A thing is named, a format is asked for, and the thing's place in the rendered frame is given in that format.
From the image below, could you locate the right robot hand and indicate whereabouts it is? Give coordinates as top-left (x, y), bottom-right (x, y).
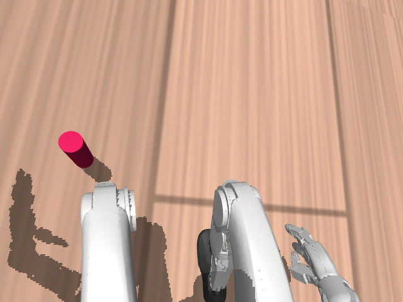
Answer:
top-left (285, 224), bottom-right (339, 287)

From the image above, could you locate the right robot foot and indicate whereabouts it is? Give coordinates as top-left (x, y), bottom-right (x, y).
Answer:
top-left (197, 229), bottom-right (226, 302)

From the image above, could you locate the right robot arm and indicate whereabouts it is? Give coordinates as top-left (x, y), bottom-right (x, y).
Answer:
top-left (317, 276), bottom-right (360, 302)

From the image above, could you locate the can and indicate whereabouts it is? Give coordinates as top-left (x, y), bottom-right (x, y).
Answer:
top-left (58, 131), bottom-right (94, 168)

